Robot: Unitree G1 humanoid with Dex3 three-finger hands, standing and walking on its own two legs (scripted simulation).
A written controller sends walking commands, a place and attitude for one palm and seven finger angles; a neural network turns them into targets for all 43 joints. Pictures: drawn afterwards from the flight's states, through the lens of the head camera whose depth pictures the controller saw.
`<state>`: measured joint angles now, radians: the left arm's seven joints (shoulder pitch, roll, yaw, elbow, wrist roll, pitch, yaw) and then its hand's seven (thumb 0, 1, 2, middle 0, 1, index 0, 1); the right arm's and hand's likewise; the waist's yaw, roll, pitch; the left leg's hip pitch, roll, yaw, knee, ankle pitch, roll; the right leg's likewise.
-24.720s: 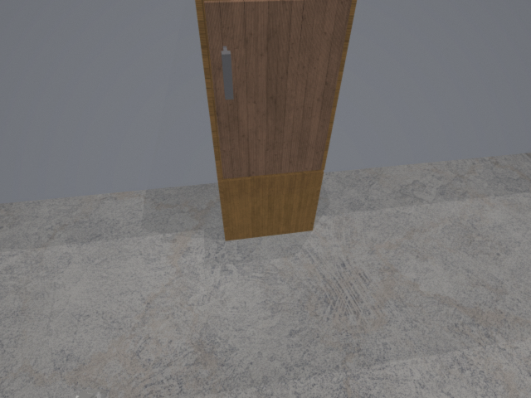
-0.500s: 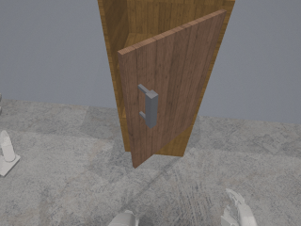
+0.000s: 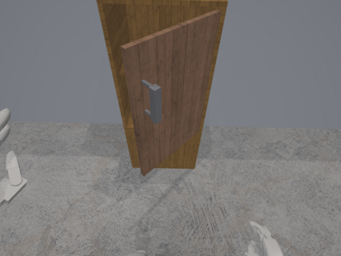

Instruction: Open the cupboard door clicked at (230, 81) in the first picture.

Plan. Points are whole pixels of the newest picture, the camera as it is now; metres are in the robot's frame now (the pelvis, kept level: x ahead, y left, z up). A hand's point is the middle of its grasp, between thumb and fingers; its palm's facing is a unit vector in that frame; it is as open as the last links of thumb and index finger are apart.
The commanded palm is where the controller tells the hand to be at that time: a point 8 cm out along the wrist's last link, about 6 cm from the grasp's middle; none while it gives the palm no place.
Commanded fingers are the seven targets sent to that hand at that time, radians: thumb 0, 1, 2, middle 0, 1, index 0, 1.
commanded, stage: stop stepping back and stand still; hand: left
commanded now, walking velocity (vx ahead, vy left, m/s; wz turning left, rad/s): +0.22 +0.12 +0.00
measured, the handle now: (150, 101) +0.52 +0.10 +0.08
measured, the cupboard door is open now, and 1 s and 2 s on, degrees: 46 46 46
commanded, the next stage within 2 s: let the arm hang, fingers relaxed in 0.48 s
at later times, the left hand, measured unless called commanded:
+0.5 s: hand (8, 199) +0.16 +0.26 +0.17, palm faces +0.41 -0.78 -0.48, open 7.4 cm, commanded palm +0.12 +0.30 +0.18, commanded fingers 0.00 0.90 0.90 -0.20 -0.30 -0.20 -0.30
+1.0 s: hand out of the picture -0.08 +0.18 -0.18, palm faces +0.08 -0.98 -0.17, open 7.0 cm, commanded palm none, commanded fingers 0.00 0.90 0.90 -0.20 -0.30 -0.20 -0.30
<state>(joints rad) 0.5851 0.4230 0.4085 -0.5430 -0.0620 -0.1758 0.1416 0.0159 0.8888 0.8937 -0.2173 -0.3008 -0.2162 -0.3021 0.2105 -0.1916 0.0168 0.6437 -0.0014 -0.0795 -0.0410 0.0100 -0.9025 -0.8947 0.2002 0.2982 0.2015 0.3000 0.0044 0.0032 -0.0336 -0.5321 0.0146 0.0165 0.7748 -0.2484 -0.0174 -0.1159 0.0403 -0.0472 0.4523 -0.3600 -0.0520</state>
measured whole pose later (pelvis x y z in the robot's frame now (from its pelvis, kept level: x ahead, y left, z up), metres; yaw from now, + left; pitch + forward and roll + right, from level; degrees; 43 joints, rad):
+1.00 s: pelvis -0.07 +0.00 +0.00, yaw +3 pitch -2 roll -2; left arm 0.32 0.19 0.02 1.00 0.01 0.05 0.01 -0.01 0.99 0.89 -0.21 -0.30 -0.21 -0.30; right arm 0.28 -0.19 0.00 1.03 -0.03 0.06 -0.02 0.01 -0.91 -0.90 0.19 0.30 0.20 0.30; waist 0.00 -0.02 0.05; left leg -0.33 0.00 -0.04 0.53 -0.16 0.01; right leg -0.17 0.05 -0.05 0.50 -0.29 -0.04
